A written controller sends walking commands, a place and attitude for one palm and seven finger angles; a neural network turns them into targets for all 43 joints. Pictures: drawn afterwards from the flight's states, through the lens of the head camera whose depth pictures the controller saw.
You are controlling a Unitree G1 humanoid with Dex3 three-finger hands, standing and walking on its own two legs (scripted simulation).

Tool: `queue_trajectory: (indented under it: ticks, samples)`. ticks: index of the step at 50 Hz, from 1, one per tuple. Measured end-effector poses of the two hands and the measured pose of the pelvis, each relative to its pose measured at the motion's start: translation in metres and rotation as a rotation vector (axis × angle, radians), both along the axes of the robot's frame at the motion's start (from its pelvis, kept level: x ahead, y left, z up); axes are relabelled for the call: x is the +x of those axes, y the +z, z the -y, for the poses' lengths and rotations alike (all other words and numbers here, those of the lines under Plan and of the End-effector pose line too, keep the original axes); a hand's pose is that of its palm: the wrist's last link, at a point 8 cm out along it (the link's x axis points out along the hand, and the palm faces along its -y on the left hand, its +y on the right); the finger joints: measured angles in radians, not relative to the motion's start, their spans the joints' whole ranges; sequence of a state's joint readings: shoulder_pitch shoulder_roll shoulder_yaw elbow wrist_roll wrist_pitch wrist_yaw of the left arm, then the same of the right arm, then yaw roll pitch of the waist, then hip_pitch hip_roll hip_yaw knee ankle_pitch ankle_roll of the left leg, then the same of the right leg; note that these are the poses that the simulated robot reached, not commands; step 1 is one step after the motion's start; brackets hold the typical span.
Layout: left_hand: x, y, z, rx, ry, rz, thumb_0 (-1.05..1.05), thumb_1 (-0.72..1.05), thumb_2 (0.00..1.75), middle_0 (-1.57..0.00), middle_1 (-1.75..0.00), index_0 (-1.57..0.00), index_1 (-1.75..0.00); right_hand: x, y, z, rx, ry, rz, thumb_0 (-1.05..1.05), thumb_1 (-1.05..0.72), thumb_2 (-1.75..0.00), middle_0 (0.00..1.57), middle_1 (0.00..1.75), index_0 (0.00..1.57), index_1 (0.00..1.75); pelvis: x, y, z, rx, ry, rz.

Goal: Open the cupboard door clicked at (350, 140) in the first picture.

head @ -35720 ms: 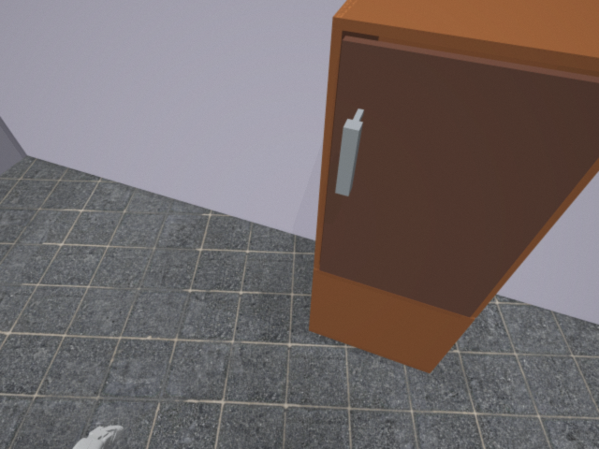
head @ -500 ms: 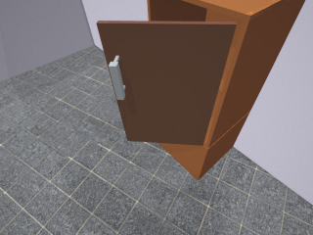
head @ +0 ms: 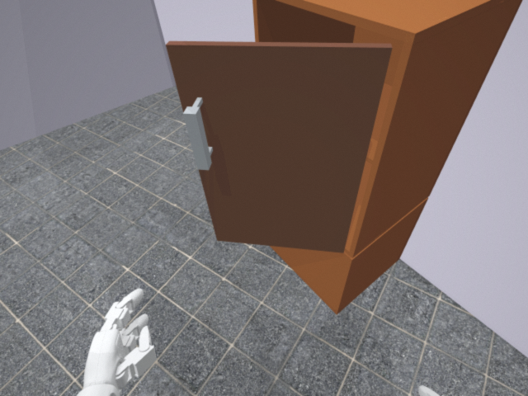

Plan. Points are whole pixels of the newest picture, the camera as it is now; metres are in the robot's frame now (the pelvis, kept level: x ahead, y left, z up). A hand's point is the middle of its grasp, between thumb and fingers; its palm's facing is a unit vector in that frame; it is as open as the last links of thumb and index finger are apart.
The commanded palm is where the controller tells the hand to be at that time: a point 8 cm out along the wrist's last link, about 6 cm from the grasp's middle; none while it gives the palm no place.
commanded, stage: raise the hand with hooked fingers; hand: left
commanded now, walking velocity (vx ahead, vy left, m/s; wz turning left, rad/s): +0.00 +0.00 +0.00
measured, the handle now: (201, 134) +0.59 +0.15 +0.09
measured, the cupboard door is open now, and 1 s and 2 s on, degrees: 43 43 43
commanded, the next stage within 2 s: move the hooked fingers beside the handle in 1.92 s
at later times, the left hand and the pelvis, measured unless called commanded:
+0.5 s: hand (120, 344) +0.20 +0.22 +0.01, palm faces -0.17 -0.98 -0.08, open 10.1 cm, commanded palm +0.16 +0.29 +0.01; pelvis -0.04 +0.03 -0.06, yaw +1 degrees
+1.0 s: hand (75, 299) +0.24 +0.28 +0.06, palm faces -0.08 -0.99 -0.08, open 13.0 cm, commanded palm +0.22 +0.34 +0.07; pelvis -0.01 +0.05 -0.03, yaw +0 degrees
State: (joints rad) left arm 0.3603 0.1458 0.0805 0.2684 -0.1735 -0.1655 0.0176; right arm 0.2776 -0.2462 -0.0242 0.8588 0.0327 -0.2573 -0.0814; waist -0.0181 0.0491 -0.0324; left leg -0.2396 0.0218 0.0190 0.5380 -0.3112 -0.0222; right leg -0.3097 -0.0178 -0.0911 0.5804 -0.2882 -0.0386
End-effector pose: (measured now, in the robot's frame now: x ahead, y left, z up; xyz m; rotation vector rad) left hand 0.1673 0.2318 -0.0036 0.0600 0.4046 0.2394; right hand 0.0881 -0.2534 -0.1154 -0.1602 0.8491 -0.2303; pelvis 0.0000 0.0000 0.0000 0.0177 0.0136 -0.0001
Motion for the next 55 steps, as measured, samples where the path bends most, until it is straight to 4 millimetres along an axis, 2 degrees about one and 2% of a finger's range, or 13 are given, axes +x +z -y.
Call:
queue_trajectory:
  ticks: [2, 5, 9, 13, 15, 18, 22, 26, 30, 34, 38, 44, 55]
  samples:
    - [0.02, 0.021, -0.002, 0.003, -0.057, 0.183, 0.02, 0.83, 0.86, -0.21, -0.36, -0.21, -0.36, 0.027, 0.014, 0.009, -0.027, 0.017, 0.128, 0.01, -0.9, -0.9, 0.2, 0.3, 0.2, 0.3, -0.006, -0.006, 0.002, 0.006, -0.004, -0.031]
    - [0.026, 0.027, -0.004, -0.004, -0.172, 0.357, 0.01, 0.77, 0.84, -0.21, -0.4, -0.21, -0.4, 0.06, 0.037, 0.019, -0.069, 0.064, 0.286, 0.01, -0.9, -0.9, 0.2, 0.3, 0.2, 0.3, -0.015, -0.019, 0.005, 0.016, -0.016, -0.079]
    - [-0.001, -0.001, -0.007, -0.022, -0.335, 0.357, 0.01, 0.68, 0.8, -0.21, -0.45, -0.22, -0.45, 0.09, 0.056, 0.024, -0.124, 0.14, 0.417, 0.01, -0.9, -0.9, 0.2, 0.3, 0.2, 0.3, -0.023, -0.037, 0.004, 0.016, -0.014, -0.121]
    - [-0.034, -0.028, -0.023, -0.088, -0.319, 0.282, 0.01, 0.59, 0.76, -0.22, -0.51, -0.23, -0.51, 0.103, 0.058, 0.015, -0.159, 0.185, 0.449, 0.01, -0.9, -0.9, 0.2, 0.29, 0.2, 0.3, -0.028, -0.05, -0.001, 0.003, -0.001, -0.138]
    - [-0.042, -0.028, -0.034, -0.092, -0.266, 0.301, 0.01, 0.54, 0.74, -0.23, -0.54, -0.23, -0.54, 0.103, 0.052, 0.004, -0.16, 0.203, 0.435, 0.01, -0.9, -0.9, 0.2, 0.29, 0.2, 0.3, -0.029, -0.054, -0.005, -0.012, 0.007, -0.134]
    - [-0.035, -0.014, -0.047, -0.048, -0.24, 0.387, 0.02, 0.47, 0.71, -0.23, -0.58, -0.24, -0.58, 0.096, 0.035, -0.017, -0.138, 0.234, 0.383, 0.01, -0.9, -0.9, 0.2, 0.29, 0.2, 0.3, -0.032, -0.059, -0.011, -0.034, 0.019, -0.127]
    - [-0.004, 0.01, -0.048, -0.01, -0.33, 0.465, 0.02, 0.38, 0.68, -0.24, -0.64, -0.24, -0.64, 0.072, 0.009, -0.049, -0.066, 0.237, 0.297, 0.01, -0.9, -0.9, 0.2, 0.3, 0.2, 0.3, -0.036, -0.06, -0.021, -0.053, 0.026, -0.119]
    - [0.025, 0.019, -0.046, -0.021, -0.44, 0.385, 0.01, 0.28, 0.64, -0.24, -0.7, -0.25, -0.7, 0.041, -0.004, -0.072, 0.014, 0.179, 0.228, 0.02, -0.9, -0.9, 0.2, 0.3, 0.2, 0.3, -0.036, -0.053, -0.031, -0.051, 0.011, -0.119]
    - [0.033, 0.022, -0.059, -0.057, -0.411, 0.297, 0.01, 0.19, 0.6, -0.25, -0.76, -0.26, -0.76, 0.017, -0.004, -0.079, 0.041, 0.117, 0.186, 0.02, -0.9, -0.9, 0.21, 0.3, 0.2, 0.3, -0.032, -0.045, -0.04, -0.039, -0.012, -0.118]
    - [0.028, 0.031, -0.08, -0.04, -0.316, 0.318, 0.01, 0.1, 0.56, -0.26, -0.82, -0.26, -0.82, 0.007, 0.002, -0.074, 0.008, 0.115, 0.16, 0.02, -0.89, -0.9, 0.21, 0.3, 0.2, 0.3, -0.029, -0.04, -0.045, -0.038, -0.016, -0.113]
    - [0.027, 0.039, -0.094, -0.003, -0.284, 0.365, 0.01, 0.01, 0.52, -0.26, -0.88, -0.27, -0.88, 0.011, 0.008, -0.064, -0.048, 0.148, 0.153, 0.02, -0.9, -0.9, 0.21, 0.3, 0.2, 0.3, -0.028, -0.038, -0.049, -0.045, -0.005, -0.107]
    - [0.04, 0.044, -0.096, -0.011, -0.343, 0.362, 0.0, -0.13, 0.46, -0.27, -0.97, -0.28, -0.97, 0.034, 0.024, -0.052, -0.107, 0.154, 0.208, 0.02, -0.9, -0.9, 0.2, 0.3, 0.2, 0.3, -0.023, -0.034, -0.051, -0.053, 0.004, -0.092]
    - [0.066, 0.086, -0.117, -0.002, -0.296, 0.415, 0.0, -0.38, 0.35, -0.29, -1.13, -0.3, -1.13, 0.074, 0.049, -0.063, -0.074, 0.183, 0.313, 0.02, -0.9, -0.9, 0.2, 0.3, 0.2, 0.3, -0.009, -0.022, -0.044, -0.05, 0.003, -0.057]
